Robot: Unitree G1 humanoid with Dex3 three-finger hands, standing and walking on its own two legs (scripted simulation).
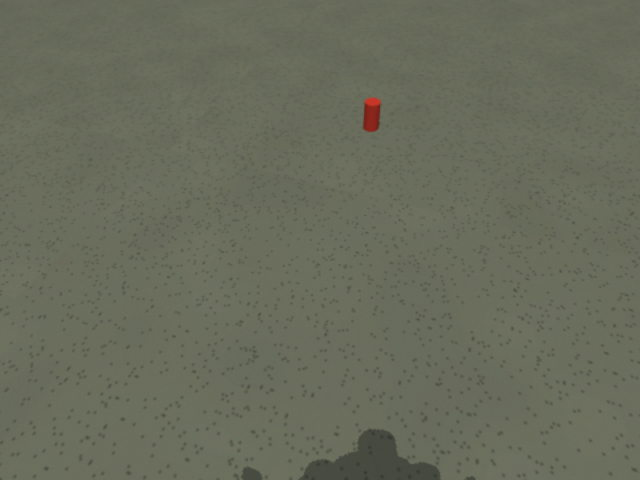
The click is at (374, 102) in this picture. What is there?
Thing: squat round
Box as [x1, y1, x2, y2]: [363, 98, 380, 131]
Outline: 368,98 365,100 363,127 368,131 373,131 377,129 380,101 376,98
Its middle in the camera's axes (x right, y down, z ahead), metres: +0.26 -0.65 +2.14
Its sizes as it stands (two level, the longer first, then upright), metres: 0.084 0.084 0.158
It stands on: the floor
